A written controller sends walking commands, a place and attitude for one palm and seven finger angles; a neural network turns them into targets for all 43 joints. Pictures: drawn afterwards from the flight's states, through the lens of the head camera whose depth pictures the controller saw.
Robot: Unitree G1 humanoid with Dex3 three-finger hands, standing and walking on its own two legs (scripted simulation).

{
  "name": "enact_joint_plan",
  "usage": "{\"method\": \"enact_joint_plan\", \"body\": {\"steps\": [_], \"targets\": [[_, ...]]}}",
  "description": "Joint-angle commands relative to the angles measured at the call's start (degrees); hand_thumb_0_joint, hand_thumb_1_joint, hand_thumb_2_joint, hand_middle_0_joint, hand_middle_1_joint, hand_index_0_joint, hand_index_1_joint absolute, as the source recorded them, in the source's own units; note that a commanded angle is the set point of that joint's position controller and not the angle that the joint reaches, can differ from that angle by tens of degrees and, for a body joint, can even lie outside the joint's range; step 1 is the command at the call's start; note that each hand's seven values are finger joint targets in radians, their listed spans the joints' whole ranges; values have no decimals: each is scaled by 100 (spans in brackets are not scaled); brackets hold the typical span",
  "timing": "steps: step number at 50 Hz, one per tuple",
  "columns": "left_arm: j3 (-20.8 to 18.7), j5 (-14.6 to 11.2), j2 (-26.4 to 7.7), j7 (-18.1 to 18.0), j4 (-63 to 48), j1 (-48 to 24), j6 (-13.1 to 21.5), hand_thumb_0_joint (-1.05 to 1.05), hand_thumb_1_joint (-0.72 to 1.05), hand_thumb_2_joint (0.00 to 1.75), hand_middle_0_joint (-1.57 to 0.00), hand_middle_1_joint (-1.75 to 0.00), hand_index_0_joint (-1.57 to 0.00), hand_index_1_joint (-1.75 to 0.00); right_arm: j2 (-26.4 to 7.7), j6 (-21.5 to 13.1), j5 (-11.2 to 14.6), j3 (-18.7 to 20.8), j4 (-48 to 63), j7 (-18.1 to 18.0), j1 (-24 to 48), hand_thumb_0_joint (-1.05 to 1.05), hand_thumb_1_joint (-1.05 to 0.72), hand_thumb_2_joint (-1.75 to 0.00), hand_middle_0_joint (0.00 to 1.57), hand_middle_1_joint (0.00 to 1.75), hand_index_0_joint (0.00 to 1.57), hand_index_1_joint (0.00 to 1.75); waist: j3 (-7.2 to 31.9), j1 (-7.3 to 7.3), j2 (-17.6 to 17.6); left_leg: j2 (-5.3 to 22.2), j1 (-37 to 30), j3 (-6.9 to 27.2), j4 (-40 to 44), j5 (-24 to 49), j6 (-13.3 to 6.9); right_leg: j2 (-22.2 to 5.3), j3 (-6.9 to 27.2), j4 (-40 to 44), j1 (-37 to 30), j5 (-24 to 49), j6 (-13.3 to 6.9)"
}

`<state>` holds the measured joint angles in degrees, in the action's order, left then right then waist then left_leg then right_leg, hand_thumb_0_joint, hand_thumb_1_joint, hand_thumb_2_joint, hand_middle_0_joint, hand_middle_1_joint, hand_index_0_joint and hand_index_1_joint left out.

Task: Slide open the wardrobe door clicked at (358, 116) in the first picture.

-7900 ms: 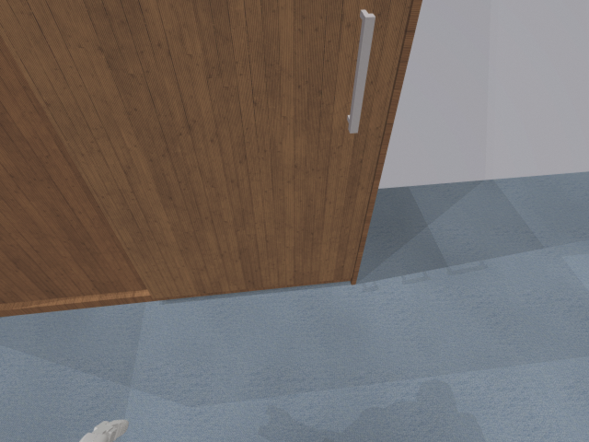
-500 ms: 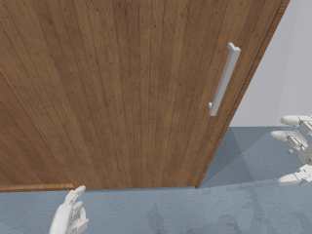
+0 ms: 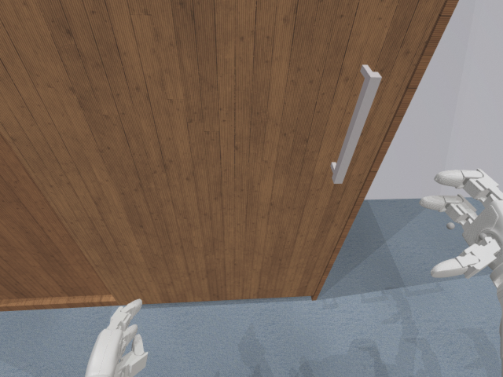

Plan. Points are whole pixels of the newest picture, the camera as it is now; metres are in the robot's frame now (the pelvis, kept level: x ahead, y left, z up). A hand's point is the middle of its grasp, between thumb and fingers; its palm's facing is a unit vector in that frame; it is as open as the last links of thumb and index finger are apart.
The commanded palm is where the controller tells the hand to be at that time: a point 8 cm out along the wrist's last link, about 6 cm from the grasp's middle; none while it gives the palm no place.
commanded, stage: move the hooked fingers beside the handle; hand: right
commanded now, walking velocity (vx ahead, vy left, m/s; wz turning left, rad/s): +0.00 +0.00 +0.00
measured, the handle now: (350, 130) +0.54 -0.18 +0.13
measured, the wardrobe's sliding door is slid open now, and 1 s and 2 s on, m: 0.00 0.00 0.00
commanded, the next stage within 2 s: none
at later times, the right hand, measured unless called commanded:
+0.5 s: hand (430, 195) +0.36 -0.26 +0.14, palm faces -0.03 +1.00 -0.03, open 14.0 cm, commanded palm +0.34 -0.31 +0.14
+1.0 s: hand (410, 167) +0.43 -0.26 +0.14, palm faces -0.06 +1.00 -0.01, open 14.0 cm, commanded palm +0.41 -0.30 +0.14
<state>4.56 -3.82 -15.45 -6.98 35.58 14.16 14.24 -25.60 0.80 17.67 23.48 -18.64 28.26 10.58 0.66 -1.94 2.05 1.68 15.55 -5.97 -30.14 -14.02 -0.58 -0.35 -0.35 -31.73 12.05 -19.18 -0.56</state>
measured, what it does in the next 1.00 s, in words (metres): stands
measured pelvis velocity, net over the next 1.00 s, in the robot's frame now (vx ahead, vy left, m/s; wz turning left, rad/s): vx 0.01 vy -0.01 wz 0.03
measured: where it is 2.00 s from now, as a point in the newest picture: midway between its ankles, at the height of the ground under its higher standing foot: outside the picture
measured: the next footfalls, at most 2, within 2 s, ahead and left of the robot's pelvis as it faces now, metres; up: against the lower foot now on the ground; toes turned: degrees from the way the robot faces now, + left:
none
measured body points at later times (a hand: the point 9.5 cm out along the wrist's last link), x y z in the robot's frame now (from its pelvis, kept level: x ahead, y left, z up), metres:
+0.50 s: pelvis +0.01 +0.00 +0.00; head +0.02 +0.00 +0.45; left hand +0.14 +0.26 -0.09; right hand +0.36 -0.31 +0.14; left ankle +0.02 +0.11 -0.73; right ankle -0.02 -0.11 -0.73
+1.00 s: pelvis +0.01 -0.01 -0.01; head +0.05 -0.01 +0.44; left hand +0.08 +0.26 -0.11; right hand +0.43 -0.31 +0.14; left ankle +0.02 +0.11 -0.73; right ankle -0.02 -0.11 -0.73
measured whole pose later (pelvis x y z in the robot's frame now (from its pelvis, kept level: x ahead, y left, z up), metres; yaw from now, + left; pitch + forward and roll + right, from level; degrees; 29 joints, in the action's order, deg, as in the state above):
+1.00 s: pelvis +0.01 -0.01 -0.01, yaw +1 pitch +7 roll +1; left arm 2.9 -3.2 -17.3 -5.2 36.9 20.7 6.3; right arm -32.3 -7.2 12.3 23.6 -52.4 28.4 37.9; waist 2.7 3.5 0.6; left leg 1.6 25.4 -4.5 -32.6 -14.3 0.0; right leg -0.4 -1.7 -35.0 21.7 -20.5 -1.3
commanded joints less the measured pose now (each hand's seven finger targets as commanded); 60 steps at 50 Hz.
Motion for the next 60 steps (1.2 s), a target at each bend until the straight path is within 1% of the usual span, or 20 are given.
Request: {"method": "enact_joint_plan", "body": {"steps": [1, 3, 5, 8, 12, 17, 19, 23, 25, 27, 30, 36, 40, 47, 50, 53, 55, 57, 59, 60], "targets": [[-335, -10, -761, -70, -853, -404, 294, 0, 90, 90, -20, -30, -20, -30, -1625, -423, 89, 467, 1011, -71, 2146, 0, 50, -30, 30, 120, 30, 120, 1131, 138, 321, -105, -561, 249, 280, 1069, -102, 33, 230, 548, -25, 1480, -60], [-352, 1, -773, -60, -856, -362, 275, 0, 90, 90, -20, -30, -20, -30, -1733, -396, 89, 608, 799, -102, 2056, 0, 50, -30, 30, 120, 30, 120, 1220, 95, 290, -82, -610, 250, 252, 1183, -100, 37, 216, 525, 26, 1565, -54], [-362, 20, -829, -34, -844, -290, 210, 0, 90, 90, -20, -30, -20, -30, -1896, -369, 92, 767, 482, -100, 1937, 0, 50, -30, 30, 120, 30, 120, 1170, 50, -65, -84, -704, 237, 238, 1255, -100, 17, 194, 512, 200, 1621, -60], [-393, 0, -815, -21, -892, -291, 182, 0, 90, 90, -20, -30, -20, -30, -1809, -424, 73, 642, 563, -60, 2306, 0, 50, -30, 30, 120, 30, 120, 1337, 108, 317, -63, -624, 287, 187, 1403, -100, 39, 146, 467, 78, 1723, -64], [-421, 14, -812, 2, -909, -174, 149, 0, 90, 90, -20, -30, -20, -30, -1769, -523, 75, 588, 655, -42, 2427, 0, 50, -30, 30, 120, 30, 120, 1593, 141, 267, -89, -690, 279, 133, 1681, -94, 21, 146, 409, -43, 2037, -64], [-451, -2, -895, -10, -798, -31, 61, 0, 90, 90, -20, -30, -20, -30, -1815, -500, 42, 534, 110, 1, 2736, 0, 50, -30, 30, 120, 30, 120, 1312, 243, 68, -95, -448, 290, 168, 1471, -83, 22, 130, 418, 170, 1739, -80], [-468, 2, -890, -17, -785, -2, 46, 0, 90, 90, -20, -30, -20, -30, -1891, -559, 8, 556, 126, -24, 2954, 0, 50, -30, 30, 120, 30, 120, 1434, 254, 314, -78, -438, 316, 158, 1410, -94, 39, 128, 389, 122, 1704, -71], [-453, 6, -898, -29, -728, 89, -7, 0, 90, 90, -20, -30, -20, -30, -1810, -676, -29, 377, -105, -25, 3411, 0, 50, -30, 30, 120, 30, 120, 1481, 351, 186, -100, -387, 307, 153, 1413, -96, 32, 147, 373, 105, 1698, -80], [-458, 19, -952, -22, -688, 170, -68, 0, 90, 90, -20, -30, -20, -30, -2031, -688, -46, 518, -474, -15, 3363, 0, 50, -30, 30, 120, 30, 120, 1456, 312, 15, -94, -417, 327, 145, 1389, -100, 22, 128, 351, 234, 1656, -90], [-455, 1, -932, -14, -692, 174, -101, 0, 90, 90, -20, -30, -20, -30, -1994, -719, -121, 401, -556, 1, 3691, 0, 50, -30, 30, 120, 30, 120, 1484, 358, 343, -85, -328, 346, 128, 1355, -110, 51, 117, 343, 244, 1617, -82], [-475, 30, -995, 6, -652, 323, -180, 0, 90, 90, -20, -30, -20, -30, -2233, -765, -145, 563, -1016, -4, 3769, 0, 50, -30, 30, 120, 30, 120, 1555, 349, -44, -85, -407, 350, 87, 1430, -106, 29, 119, 282, 403, 1645, -98], [-485, 39, -1007, 71, -670, 458, -313, 0, 90, 90, -20, -30, -20, -30, -2332, -982, -236, 509, -1287, 69, 4254, 0, 50, -30, 30, 120, 30, 120, 1911, 392, 344, -97, -403, 391, -43, 1710, -128, 46, 107, 169, 371, 1907, -84], [-516, 22, -1052, 81, -593, 604, -415, 0, 90, 90, -20, -30, -20, -30, -2208, -1033, -205, 338, -1678, 101, 4545, 0, 50, -30, 30, 120, 30, 120, 1753, 501, 85, -111, -199, 361, -31, 1617, -115, 17, 105, 137, 493, 1820, -94], [-519, 57, -1084, 90, -504, 785, -549, 0, 90, 90, -20, -30, -20, -30, -2371, -1219, -382, 277, -1974, -4, 5350, 0, 50, -30, 30, 120, 30, 120, 1982, 588, 381, -124, -10, 377, -78, 1414, -128, 22, 177, 113, 483, 1726, -66], [-540, 76, -1116, 87, -432, 925, -633, 0, 90, 90, -20, -30, -20, -30, -2496, -1320, -401, 358, -2272, -39, 5359, 0, 50, -30, 30, 120, 30, 120, 2087, 598, 130, -130, -92, 371, -120, 1493, -123, -10, 165, 68, 552, 1831, -77], [-530, 75, -1111, 105, -371, 997, -686, 0, 90, 90, -20, -30, -20, -30, -2436, -1333, -457, 288, -2596, -32, 5546, 0, 50, -30, 30, 120, 30, 120, 1990, 663, 271, -141, 73, 376, -131, 1590, -115, -7, 165, 31, 574, 1899, -66], [-551, 96, -1155, 115, -353, 1101, -753, 0, 90, 90, -20, -30, -20, -30, -2650, -1364, -500, 425, -2742, -55, 5550, 0, 50, -30, 30, 120, 30, 120, 2049, 619, 151, -139, 23, 350, -184, 1650, -129, -27, 182, 14, 638, 2052, -63], [-548, 103, -1133, 138, -358, 1115, -788, 0, 90, 90, -20, -30, -20, -30, -2666, -1397, -542, 416, -2789, -50, 5690, 0, 50, -30, 30, 120, 30, 120, 2115, 651, 363, -139, 47, 394, -188, 1758, -109, -5, 148, -23, 645, 2098, -59], [-559, 102, -1164, 140, -343, 1192, -853, 0, 90, 90, -20, -30, -20, -30, -2800, -1431, -566, 502, -3022, -39, 5742, 0, 50, -30, 30, 120, 30, 120, 2091, 674, 122, -149, 64, 394, -214, 1725, -94, -23, 151, -52, 799, 1990, -75], [-563, 117, -1171, 137, -334, 1234, -895, 0, 90, 90, -20, -30, -20, -30, -2844, -1499, -586, 465, -2952, -34, 5926, 0, 50, -30, 30, 120, 30, 120, 2162, 687, 310, -140, 70, 389, -252, 1769, -112, -30, 147, -69, 728, 2125, -65]]}}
